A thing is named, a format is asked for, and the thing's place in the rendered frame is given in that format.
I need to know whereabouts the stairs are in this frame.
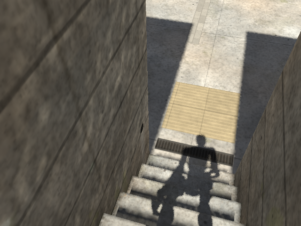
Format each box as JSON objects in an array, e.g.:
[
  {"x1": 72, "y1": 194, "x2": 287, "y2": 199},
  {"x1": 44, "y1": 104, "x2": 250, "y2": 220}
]
[{"x1": 99, "y1": 154, "x2": 246, "y2": 226}]

